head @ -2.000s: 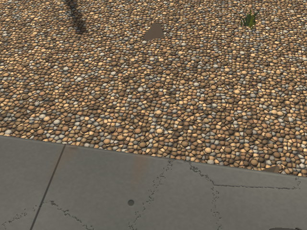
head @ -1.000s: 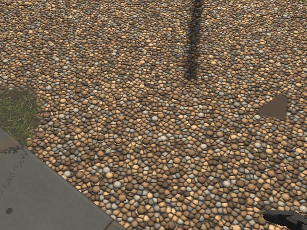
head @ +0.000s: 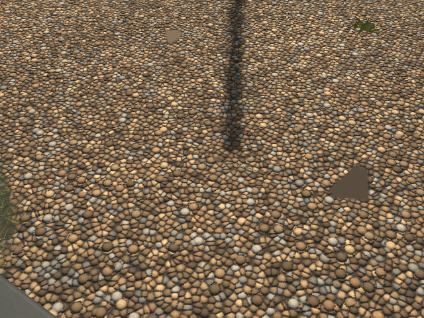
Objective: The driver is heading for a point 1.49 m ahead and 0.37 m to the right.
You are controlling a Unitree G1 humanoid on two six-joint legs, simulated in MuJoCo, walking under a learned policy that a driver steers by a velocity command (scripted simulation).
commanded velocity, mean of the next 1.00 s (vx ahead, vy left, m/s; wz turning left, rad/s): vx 0.00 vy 0.00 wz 0.00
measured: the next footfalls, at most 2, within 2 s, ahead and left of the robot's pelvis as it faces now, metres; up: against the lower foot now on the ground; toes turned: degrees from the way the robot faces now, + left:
right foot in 1.82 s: +0.46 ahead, -0.10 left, +0.00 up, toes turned -7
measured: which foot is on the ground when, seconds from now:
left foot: down 0.00-1.00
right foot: down 0.00-1.00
